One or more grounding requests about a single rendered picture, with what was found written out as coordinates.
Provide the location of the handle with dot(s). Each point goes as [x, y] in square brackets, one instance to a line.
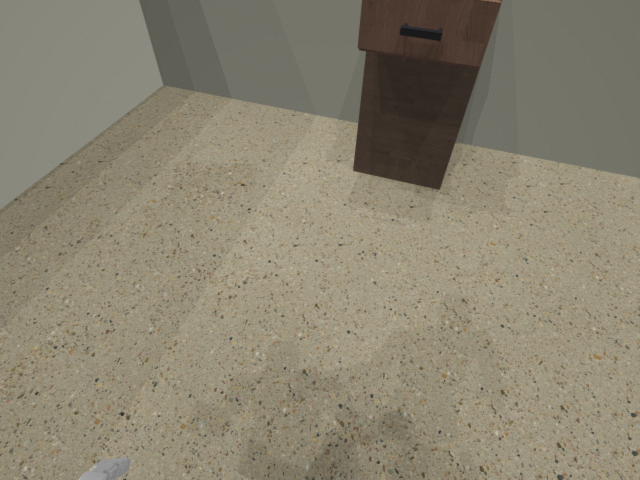
[421, 32]

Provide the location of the left robot hand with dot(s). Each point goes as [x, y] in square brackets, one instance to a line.
[107, 469]

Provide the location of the cabinet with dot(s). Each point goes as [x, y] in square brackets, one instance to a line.
[410, 115]

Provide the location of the drawer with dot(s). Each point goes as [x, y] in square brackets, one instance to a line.
[467, 27]

